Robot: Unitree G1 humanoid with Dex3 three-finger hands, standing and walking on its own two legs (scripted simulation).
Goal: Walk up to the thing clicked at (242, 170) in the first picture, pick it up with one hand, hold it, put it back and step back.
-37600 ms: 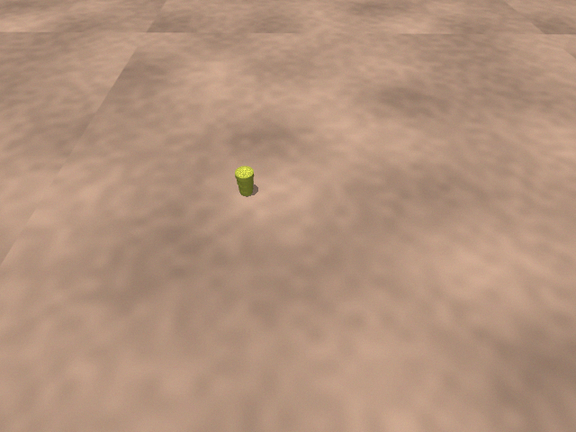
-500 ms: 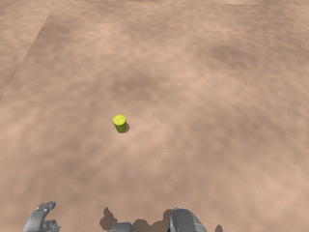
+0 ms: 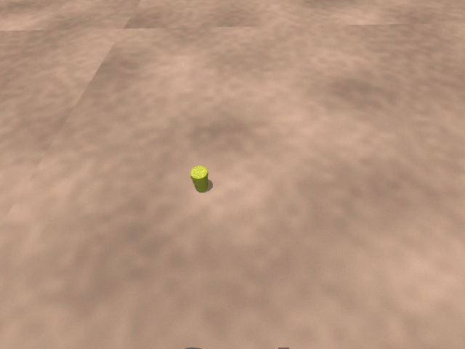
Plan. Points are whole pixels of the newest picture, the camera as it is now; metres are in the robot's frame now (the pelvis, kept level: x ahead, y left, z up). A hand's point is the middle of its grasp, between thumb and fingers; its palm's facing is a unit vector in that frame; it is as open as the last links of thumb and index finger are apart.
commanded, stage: step back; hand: left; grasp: from the side
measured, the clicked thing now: (200, 180) +1.00 +0.24 -0.69
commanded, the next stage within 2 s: stand in 0.92 s
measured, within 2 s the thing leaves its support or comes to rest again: neither
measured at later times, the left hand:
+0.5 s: hand out of the picture +0.04 +0.27 -0.13, palm faces +0.04 -0.92 -0.38, open 7.4 cm
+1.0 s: hand out of the picture +0.14 +0.29 -0.13, palm faces -0.02 -0.94 -0.35, open 7.4 cm
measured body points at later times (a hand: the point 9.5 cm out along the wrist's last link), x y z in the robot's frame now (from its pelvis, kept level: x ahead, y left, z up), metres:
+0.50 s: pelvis +0.00 +0.01 +0.01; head +0.01 +0.00 +0.46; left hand +0.04 +0.32 -0.11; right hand +0.07 -0.32 -0.12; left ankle +0.04 +0.14 -0.69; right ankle +0.02 -0.11 -0.72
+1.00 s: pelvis +0.04 +0.04 +0.02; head +0.06 +0.04 +0.47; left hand +0.14 +0.34 -0.11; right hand +0.16 -0.25 -0.11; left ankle +0.07 +0.15 -0.72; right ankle +0.02 -0.11 -0.72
